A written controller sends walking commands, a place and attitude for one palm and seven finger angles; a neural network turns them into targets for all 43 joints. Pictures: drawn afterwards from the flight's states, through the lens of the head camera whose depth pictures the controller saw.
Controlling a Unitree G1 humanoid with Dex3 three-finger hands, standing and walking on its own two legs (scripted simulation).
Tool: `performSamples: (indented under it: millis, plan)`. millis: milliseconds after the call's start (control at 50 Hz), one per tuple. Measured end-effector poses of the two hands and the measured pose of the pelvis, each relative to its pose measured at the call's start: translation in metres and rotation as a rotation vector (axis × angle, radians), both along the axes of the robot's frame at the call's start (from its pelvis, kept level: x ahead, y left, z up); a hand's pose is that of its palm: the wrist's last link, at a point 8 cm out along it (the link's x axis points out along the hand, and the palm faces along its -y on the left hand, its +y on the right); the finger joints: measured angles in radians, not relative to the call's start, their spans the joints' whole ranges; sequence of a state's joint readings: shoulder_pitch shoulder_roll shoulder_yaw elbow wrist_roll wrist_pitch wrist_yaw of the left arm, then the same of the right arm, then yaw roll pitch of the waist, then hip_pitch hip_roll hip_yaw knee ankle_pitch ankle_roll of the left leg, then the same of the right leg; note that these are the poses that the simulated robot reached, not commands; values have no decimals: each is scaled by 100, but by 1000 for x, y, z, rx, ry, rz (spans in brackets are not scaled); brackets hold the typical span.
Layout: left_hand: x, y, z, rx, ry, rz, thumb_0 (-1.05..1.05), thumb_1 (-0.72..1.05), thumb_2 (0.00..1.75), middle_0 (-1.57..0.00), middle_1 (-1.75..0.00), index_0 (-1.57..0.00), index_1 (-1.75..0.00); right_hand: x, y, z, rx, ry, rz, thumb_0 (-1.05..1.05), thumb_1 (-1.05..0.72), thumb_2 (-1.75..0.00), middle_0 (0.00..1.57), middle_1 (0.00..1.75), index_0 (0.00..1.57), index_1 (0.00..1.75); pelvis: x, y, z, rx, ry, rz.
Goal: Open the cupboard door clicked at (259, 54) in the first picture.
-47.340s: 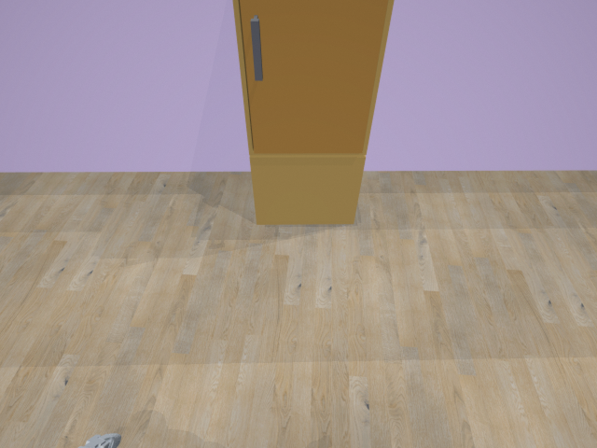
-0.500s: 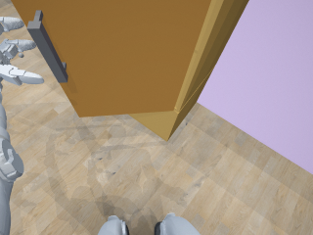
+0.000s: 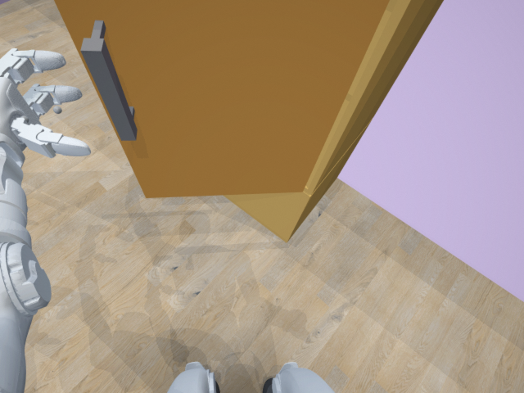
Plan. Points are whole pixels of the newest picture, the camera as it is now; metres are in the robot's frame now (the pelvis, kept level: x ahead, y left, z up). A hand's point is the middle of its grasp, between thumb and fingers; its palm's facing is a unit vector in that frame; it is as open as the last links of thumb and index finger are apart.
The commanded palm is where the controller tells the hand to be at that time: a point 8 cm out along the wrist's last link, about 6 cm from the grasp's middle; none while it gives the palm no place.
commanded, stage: move the hooked fingers beside the handle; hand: left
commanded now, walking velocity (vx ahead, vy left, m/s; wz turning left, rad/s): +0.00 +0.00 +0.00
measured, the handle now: (115, 86) +0.54 +0.18 +0.10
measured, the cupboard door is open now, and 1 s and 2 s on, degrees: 43 42 41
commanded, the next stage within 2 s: slide the fingers in behind the handle in 0.20 s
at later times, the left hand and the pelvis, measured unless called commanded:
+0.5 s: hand (73, 105) +0.50 +0.23 +0.10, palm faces +0.01 -1.00 +0.00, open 14.0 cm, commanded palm +0.48 +0.27 +0.10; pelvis -0.01 +0.00 -0.01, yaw +0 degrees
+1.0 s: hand (85, 106) +0.50 +0.22 +0.10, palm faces +0.09 -1.00 +0.00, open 14.6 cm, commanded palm +0.48 +0.23 +0.10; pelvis -0.01 -0.01 +0.00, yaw +2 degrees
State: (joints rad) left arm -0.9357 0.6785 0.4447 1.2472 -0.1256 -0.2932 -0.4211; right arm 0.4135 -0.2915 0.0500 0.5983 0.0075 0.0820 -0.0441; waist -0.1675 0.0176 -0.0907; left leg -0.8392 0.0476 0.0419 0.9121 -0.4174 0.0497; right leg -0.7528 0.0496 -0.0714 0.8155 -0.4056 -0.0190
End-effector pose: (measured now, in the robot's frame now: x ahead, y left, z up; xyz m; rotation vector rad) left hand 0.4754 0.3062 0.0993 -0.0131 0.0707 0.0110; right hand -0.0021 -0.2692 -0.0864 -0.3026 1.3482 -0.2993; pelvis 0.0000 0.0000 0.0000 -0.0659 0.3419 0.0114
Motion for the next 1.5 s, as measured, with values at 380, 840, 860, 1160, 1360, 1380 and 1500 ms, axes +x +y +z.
performSamples:
  millis: [380, 840, 860, 1160, 1360, 1380, 1500]
  plan:
    - [-1, -6, 3, -2, -31, 9, -1, -50, 30, -30, -120, -29, -120, -21, 13, -6, 23, 36, -7, 1, -90, -90, 20, 30, 20, 30, -9, 6, -3, -6, -8, 6]
    - [0, -33, 3, 10, -40, 63, -1, -50, 30, -30, -120, -22, -119, -28, -3, -9, 41, 48, -7, 1, -90, -90, 20, 30, 20, 30, -10, -9, -4, 4, -7, 15]
    - [0, -34, 4, 10, -40, 65, -1, -50, 30, -30, -120, -22, -119, -27, -4, -9, 39, 45, -4, 1, -90, -90, 20, 30, 20, 30, -9, -10, -4, 4, -6, 17]
    - [-4, -44, 3, 15, -47, 92, -1, -50, 30, -30, -120, -11, -117, 3, -12, -15, 62, 10, 44, 1, -90, -90, 20, 30, 20, 30, -2, -17, -3, 10, -8, 35]
    - [-6, -53, 3, 16, -53, 102, -1, -50, 30, -30, -120, -3, -113, 16, -10, -19, 79, -10, 69, 1, -90, -90, 20, 30, 20, 30, -1, -18, -4, 11, -11, 48]
    - [-6, -53, 3, 15, -53, 103, -1, -50, 30, -30, -120, -3, -112, 17, -10, -20, 80, -11, 71, 1, -90, -90, 20, 30, 20, 30, -1, -18, -4, 12, -11, 49]
    - [-3, -77, 2, 55, -52, 5, -1, -50, 30, -29, -120, -8, -114, 17, -8, -22, 89, -15, 73, 1, -90, -90, 20, 30, 20, 30, -2, -16, -4, 12, -13, 49]
